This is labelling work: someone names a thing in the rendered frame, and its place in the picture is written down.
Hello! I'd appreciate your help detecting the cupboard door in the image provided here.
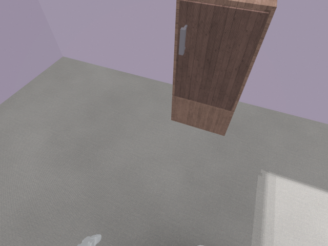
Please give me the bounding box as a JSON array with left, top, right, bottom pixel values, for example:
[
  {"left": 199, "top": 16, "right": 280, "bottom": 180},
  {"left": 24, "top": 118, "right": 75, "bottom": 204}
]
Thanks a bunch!
[{"left": 174, "top": 0, "right": 269, "bottom": 111}]

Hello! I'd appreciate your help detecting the handle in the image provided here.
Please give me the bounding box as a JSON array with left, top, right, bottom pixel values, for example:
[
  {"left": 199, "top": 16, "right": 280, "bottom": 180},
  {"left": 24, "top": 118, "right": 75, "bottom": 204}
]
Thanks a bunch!
[{"left": 179, "top": 25, "right": 188, "bottom": 55}]

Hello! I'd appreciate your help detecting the left robot hand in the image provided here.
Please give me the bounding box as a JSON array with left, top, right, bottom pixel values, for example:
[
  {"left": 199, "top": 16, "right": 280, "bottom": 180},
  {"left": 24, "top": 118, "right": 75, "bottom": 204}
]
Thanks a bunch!
[{"left": 77, "top": 234, "right": 101, "bottom": 246}]

